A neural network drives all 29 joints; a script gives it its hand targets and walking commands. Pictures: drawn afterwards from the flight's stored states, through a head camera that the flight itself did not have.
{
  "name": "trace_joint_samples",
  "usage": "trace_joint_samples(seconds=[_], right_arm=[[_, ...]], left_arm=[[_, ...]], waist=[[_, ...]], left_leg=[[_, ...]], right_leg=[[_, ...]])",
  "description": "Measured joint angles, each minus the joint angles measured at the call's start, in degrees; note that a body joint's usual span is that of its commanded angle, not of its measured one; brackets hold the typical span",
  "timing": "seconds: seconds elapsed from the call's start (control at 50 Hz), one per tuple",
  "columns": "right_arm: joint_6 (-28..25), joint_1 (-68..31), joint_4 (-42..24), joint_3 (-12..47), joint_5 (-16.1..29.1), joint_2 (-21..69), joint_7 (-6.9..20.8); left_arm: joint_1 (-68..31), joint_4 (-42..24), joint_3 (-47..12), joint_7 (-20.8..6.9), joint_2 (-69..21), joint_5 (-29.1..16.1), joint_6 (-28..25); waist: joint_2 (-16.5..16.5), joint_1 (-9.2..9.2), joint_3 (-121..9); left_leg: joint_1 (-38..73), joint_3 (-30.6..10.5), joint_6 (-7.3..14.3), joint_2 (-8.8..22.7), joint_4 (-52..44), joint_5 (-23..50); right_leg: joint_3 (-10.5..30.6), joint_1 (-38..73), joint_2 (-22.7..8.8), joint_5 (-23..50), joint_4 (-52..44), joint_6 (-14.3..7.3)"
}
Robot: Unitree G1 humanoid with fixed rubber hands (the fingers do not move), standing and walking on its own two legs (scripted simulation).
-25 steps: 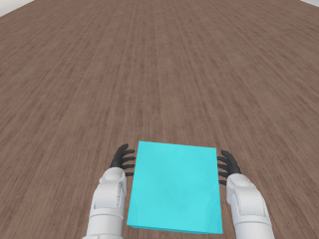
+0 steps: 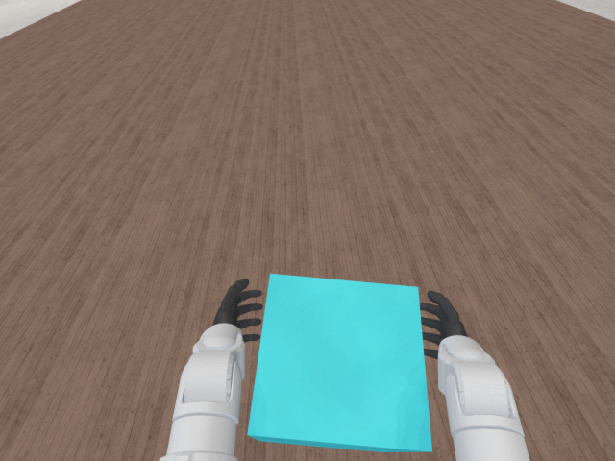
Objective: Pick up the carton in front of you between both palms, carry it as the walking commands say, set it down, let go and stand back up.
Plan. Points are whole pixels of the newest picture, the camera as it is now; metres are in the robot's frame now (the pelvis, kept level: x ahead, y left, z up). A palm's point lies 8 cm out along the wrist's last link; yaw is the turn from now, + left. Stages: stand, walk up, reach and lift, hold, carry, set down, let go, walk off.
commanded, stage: carry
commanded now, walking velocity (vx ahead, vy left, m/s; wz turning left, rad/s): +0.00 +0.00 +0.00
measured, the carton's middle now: (331, 371) +0.30 +0.00 -0.07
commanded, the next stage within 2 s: hold in 0.38 s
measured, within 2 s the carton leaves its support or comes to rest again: neither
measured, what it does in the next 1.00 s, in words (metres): stands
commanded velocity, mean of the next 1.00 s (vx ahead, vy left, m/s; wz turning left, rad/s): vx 0.00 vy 0.00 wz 0.00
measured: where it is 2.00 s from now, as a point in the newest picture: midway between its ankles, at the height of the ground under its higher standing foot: outside the picture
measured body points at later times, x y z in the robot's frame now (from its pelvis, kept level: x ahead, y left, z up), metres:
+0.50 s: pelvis -0.01 +0.00 +0.01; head -0.02 -0.01 +0.46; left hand +0.30 +0.15 +0.04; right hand +0.29 -0.16 +0.03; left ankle +0.02 +0.13 -0.74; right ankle +0.01 -0.09 -0.74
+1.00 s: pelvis -0.01 +0.02 +0.01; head -0.06 +0.02 +0.45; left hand +0.31 +0.14 +0.06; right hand +0.27 -0.16 +0.04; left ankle +0.02 +0.13 -0.74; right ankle +0.01 -0.09 -0.74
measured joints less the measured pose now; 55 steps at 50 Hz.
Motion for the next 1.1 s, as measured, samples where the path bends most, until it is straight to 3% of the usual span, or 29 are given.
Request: trace_joint_samples(seconds=[0.38, 0.44, 0.5, 0.66, 0.88, 1.1], right_arm=[[0.3, -0.3, -0.5, 0.3, 0.8, 0.1, 0.1], [-0.6, -0.3, -0.1, 0.0, -0.5, 0.1, 1.2], [-1.0, -0.3, 0.2, 0.1, -0.7, 0.1, 1.6], [-1.1, -2.0, 3.5, -1.5, -1.8, 0.4, 1.8], [-1.2, -3.7, 5.3, -3.5, -2.2, 0.8, 2.3], [-1.4, -4.2, 6.3, -4.0, -3.2, 0.9, 3.1]], left_arm=[[0.0, -0.6, 0.2, 0.5, 0.0, 0.6, 0.0], [0.0, -0.5, 0.5, -0.7, 0.0, 1.3, -0.5], [1.0, -0.6, 0.6, -1.3, 0.2, 0.9, -1.3], [-1.1, 3.2, 2.3, -2.1, -0.2, 2.3, -1.3], [-3.9, 6.2, 4.7, -2.3, -0.9, 3.7, -1.6], [-3.7, 6.2, 4.6, -2.2, -0.8, 3.7, -1.3]], waist=[[-0.4, -0.03, 0.2], [-0.5, -0.03, 4.3], [0.3, 0.79, 6.7], [0.4, 0.44, 8.2], [0.3, -0.13, 8.0], [-0.2, 0.61, 7.7]], left_leg=[[-0.8, 0.0, -0.2, 0.0, 0.0, 0.4], [4.4, -3.8, 0.6, -2.0, -3.7, 2.0], [8.5, -9.3, 0.0, -3.6, -6.5, 3.0], [12.2, -12.0, -0.3, -4.8, -6.0, 1.9], [13.6, -12.6, 0.8, -6.0, -5.4, 1.3], [13.9, -12.1, 1.4, -6.7, -5.9, 1.2]], right_leg=[[0.0, -1.1, -0.1, 0.1, 0.6, -0.2], [3.2, 4.2, 1.4, 2.5, -3.1, -0.3], [5.3, 7.9, 2.7, 3.2, -6.1, -0.1], [8.0, 11.8, 3.9, 4.1, -7.5, 0.2], [11.0, 12.8, 4.2, 4.5, -7.3, 1.1], [13.1, 12.5, 4.2, 4.4, -7.2, 1.7]])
